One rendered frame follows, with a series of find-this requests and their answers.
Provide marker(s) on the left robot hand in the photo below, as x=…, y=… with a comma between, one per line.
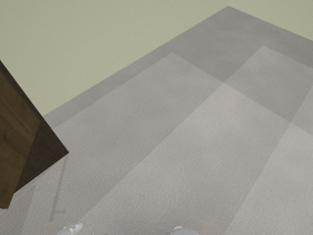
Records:
x=71, y=229

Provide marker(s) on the cupboard door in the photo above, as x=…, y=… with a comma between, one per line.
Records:
x=18, y=127

